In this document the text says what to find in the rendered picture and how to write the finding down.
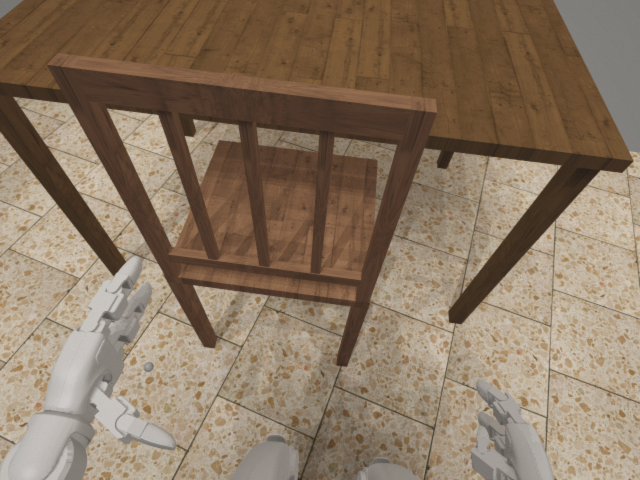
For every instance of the table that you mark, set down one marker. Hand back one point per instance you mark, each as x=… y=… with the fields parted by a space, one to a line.
x=508 y=79

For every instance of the chair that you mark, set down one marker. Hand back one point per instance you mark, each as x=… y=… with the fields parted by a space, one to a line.
x=265 y=220

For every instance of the right robot hand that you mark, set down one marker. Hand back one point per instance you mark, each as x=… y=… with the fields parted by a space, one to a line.
x=519 y=453

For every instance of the left robot hand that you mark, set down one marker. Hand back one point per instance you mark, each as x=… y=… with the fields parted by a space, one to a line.
x=96 y=348

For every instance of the robot right shin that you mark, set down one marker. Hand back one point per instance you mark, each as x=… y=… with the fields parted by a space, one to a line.
x=380 y=460

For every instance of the robot left thigh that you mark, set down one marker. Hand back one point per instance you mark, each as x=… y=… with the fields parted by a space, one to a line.
x=269 y=461

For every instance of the robot left forearm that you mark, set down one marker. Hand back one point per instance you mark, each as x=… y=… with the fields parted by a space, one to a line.
x=53 y=448

